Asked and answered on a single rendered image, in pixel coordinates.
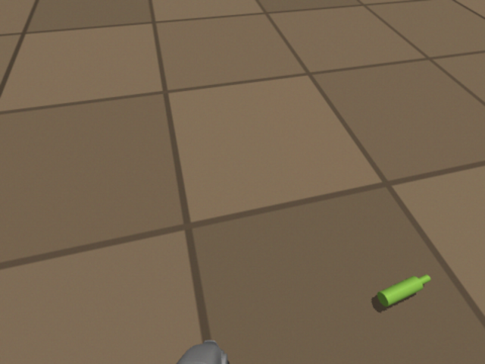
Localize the bottle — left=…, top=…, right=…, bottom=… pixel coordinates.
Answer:
left=377, top=275, right=431, bottom=306

